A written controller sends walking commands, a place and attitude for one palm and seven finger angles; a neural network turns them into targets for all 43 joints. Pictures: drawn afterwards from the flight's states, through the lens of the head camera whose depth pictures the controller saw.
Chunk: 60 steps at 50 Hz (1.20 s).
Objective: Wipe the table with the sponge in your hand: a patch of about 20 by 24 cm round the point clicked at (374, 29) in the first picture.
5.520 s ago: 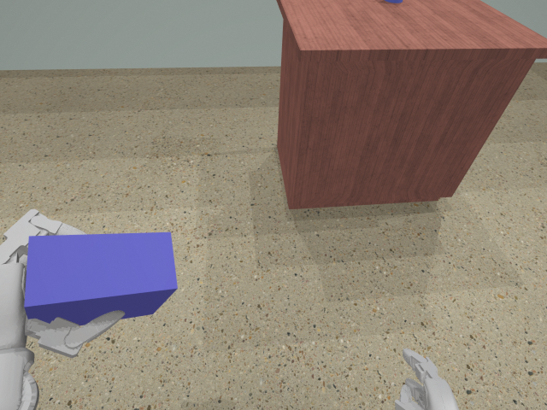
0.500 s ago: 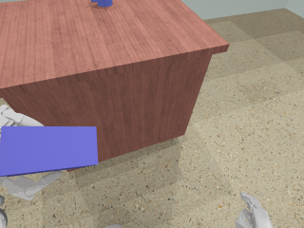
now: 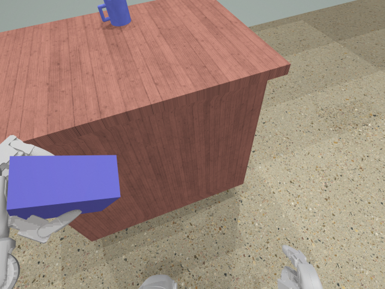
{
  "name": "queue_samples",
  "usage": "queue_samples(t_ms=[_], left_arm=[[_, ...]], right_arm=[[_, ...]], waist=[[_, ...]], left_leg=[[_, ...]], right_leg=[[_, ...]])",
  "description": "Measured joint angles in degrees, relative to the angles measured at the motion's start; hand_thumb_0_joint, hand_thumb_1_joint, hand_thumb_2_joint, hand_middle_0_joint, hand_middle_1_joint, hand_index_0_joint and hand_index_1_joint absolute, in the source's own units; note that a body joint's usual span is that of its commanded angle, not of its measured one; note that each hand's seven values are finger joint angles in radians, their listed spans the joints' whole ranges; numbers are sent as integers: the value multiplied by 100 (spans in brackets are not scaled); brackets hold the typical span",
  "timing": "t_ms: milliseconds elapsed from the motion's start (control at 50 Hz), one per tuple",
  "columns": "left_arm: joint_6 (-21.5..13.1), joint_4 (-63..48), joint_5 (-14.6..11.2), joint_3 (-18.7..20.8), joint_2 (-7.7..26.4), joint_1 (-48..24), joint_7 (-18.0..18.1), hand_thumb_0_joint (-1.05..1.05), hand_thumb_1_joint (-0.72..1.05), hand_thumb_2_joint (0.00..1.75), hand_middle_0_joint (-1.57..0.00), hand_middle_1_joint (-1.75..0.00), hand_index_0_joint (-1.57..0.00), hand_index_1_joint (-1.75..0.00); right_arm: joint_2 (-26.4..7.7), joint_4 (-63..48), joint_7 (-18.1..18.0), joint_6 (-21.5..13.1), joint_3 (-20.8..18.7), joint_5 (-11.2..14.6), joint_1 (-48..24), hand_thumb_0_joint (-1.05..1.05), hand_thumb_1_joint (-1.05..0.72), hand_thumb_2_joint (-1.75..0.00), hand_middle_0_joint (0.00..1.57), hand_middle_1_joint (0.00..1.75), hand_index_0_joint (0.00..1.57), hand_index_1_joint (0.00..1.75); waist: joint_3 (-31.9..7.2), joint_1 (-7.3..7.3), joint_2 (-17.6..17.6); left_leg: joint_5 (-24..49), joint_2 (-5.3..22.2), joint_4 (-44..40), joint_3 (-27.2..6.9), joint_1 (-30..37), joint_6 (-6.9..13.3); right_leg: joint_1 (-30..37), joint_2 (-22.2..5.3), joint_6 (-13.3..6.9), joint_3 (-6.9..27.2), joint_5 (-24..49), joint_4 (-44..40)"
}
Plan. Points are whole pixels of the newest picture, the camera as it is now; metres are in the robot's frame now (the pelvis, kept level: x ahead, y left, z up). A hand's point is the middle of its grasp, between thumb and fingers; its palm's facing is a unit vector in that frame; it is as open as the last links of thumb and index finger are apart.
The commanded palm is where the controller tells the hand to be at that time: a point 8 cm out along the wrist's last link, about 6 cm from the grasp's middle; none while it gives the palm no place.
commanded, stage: take the last steps up to it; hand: left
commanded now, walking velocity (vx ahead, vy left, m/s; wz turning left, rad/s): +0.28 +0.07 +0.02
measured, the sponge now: (80, 187) +0.24 +0.20 +0.15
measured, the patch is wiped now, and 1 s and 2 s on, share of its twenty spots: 0.00 0.00 0.00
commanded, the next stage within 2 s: come to a stop and stand still in 0.66 s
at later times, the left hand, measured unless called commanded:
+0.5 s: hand (52, 132) +0.33 +0.26 +0.18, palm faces +0.42 -0.81 -0.41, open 10.8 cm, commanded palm +0.26 +0.30 +0.19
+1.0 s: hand (87, 118) +0.37 +0.22 +0.18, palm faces +0.33 -0.82 -0.47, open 10.8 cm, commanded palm +0.31 +0.28 +0.19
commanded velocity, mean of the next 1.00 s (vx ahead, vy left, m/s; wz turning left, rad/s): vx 0.11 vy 0.05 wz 0.01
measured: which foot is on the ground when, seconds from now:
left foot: up 0.00-0.28, down 0.30-0.66, up 0.68-1.00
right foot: down 0.00-0.32, up 0.34-0.62, down 0.64-1.00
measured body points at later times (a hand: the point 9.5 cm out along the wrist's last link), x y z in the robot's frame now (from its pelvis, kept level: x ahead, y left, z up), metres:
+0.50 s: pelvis +0.10 +0.02 +0.01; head +0.12 +0.03 +0.46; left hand +0.30 +0.30 +0.21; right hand +0.27 -0.18 -0.08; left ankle +0.12 +0.14 -0.73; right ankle +0.09 -0.10 -0.68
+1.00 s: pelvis +0.15 +0.00 +0.01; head +0.20 +0.00 +0.45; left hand +0.34 +0.26 +0.20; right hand +0.32 -0.27 -0.07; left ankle +0.18 +0.13 -0.72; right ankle +0.16 -0.09 -0.73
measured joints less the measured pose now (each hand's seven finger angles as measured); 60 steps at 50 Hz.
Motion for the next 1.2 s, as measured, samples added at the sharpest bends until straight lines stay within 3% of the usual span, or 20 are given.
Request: queue_samples(t_ms=[80,180,300,340,380,440,520,620,660,700,760,800,900,960,1020,1060,1120,1200], left_arm=[[-39,-20,-1,15,-64,301,-1,-1,-54,101,-62,-139,-64,-137],[-104,-513,2,8,114,593,53,-1,-54,101,-62,-139,-64,-137],[-195,-931,-47,111,270,591,178,-1,-55,101,-62,-139,-64,-137],[-215,-755,-55,192,326,351,211,-1,-55,101,-62,-139,-64,-137],[-213,-392,-29,227,308,72,207,-1,-55,101,-62,-139,-64,-137],[-50,-77,1,217,248,-161,173,-1,-55,101,-62,-139,-64,-137],[51,-345,-28,86,100,92,113,-1,-55,101,-62,-139,-64,-137],[-7,-610,-35,-16,210,435,53,-1,-55,101,-62,-139,-64,-137],[-34,-495,-1,13,247,369,53,-1,-55,101,-62,-139,-64,-137],[0,-287,15,-31,160,197,50,-1,-55,101,-62,-139,-64,-137],[29,-9,-24,-45,-11,45,41,-1,-55,101,-62,-139,-64,-137],[16,78,-16,-12,-75,121,56,-1,-55,101,-62,-139,-64,-137],[-8,-200,-5,-56,-2,432,102,-1,-55,101,-62,-139,-64,-137],[-23,-611,-13,-60,116,596,126,-1,-55,101,-62,-139,-64,-137],[-38,-957,-46,21,247,686,154,-1,-55,101,-62,-139,-64,-137],[-50,-947,-61,119,406,575,168,-1,-55,101,-62,-139,-64,-137],[-56,-679,-52,254,465,411,154,-1,-55,101,-62,-139,-64,-137],[105,-392,-34,186,266,162,152,-1,-55,101,-62,-139,-64,-137]], right_arm=[[-244,-86,-17,94,-131,-7,-41,1,-90,-90,20,30,21,30],[-409,-342,-56,52,-298,-26,91,1,-90,-90,20,30,20,30],[-439,-556,-145,-1,-376,-17,327,1,-90,-90,20,30,20,30],[-276,-535,-185,22,-375,11,279,1,-90,-90,20,30,20,30],[-88,-500,-176,23,-288,17,211,1,-90,-90,20,30,20,30],[181,-456,-104,-55,-89,21,150,1,-90,-90,20,30,20,30],[427,-491,28,-176,142,23,172,1,-90,-90,20,30,21,30],[500,-479,31,-233,274,6,249,1,-90,-90,20,30,21,30],[417,-433,4,-180,255,9,238,1,-89,-90,20,30,21,30],[267,-275,-20,-78,185,10,157,1,-89,-90,21,30,21,30],[47,-94,-17,32,73,22,41,1,-90,-90,20,30,21,30],[-82,-103,-30,90,20,9,-14,1,-90,-90,20,30,21,30],[-331,-354,-89,92,-152,-26,-41,1,-90,-90,20,30,21,30],[-415,-531,-126,86,-253,-26,-19,1,-90,-90,20,30,20,30],[-447,-677,-168,117,-313,-10,19,1,-90,-90,20,30,20,30],[-272,-658,-189,147,-333,22,14,1,-90,-90,20,30,20,30],[-5,-683,-126,77,-208,-11,52,1,-90,-90,19,30,20,30],[230,-674,44,-96,27,-23,83,1,-90,-90,20,30,20,30]], waist=[[-8,-168,-162],[55,-184,-432],[-108,-101,-450],[-136,-71,-598],[-191,-75,-589],[-227,-118,-458],[-187,-79,-336],[-99,26,-195],[-76,49,-61],[-68,23,41],[-51,15,-86],[-33,-60,-182],[85,-216,-381],[155,-234,-435],[148,-221,-374],[126,-138,-551],[21,-36,-615],[-12,31,-421]], left_leg=[[477,15,222,38,-554,-71],[729,116,-1591,264,-334,-9],[1353,-5,-3437,547,673,115],[1320,-101,-3235,636,716,212],[1095,-84,-3088,641,725,254],[1077,-8,-3220,552,818,227],[1120,65,-3458,561,980,168],[927,139,-3300,534,1064,-1],[675,227,-2908,457,969,-30],[56,142,-2058,231,674,19],[-64,-136,-571,71,135,-25],[100,-175,-292,71,-58,-66],[397,-140,-1620,167,138,-81],[670,-162,-2512,195,430,-79],[1381,-150,-3404,212,894,-11],[1167,-223,-3381,300,960,118],[1158,-198,-3440,357,982,169],[1346,-67,-3597,274,977,128]], right_leg=[[277,-12,28,11,143,-494],[541,-62,78,31,123,-762],[695,-57,275,64,-428,-235],[511,-163,330,282,-935,484],[105,-55,351,519,-1425,1575],[-372,17,420,549,-1335,2331],[-582,-78,491,477,-813,1712],[-111,-20,533,241,-351,144],[61,70,319,144,158,-165],[44,75,99,65,51,25],[131,-26,30,120,-30,-102],[224,-57,52,156,82,-336],[366,-107,85,172,194,-626],[376,-94,134,149,122,-535],[342,-12,218,121,-63,-231],[285,-76,315,257,-292,14],[119,57,417,543,-1006,544],[199,203,472,599,-800,457]])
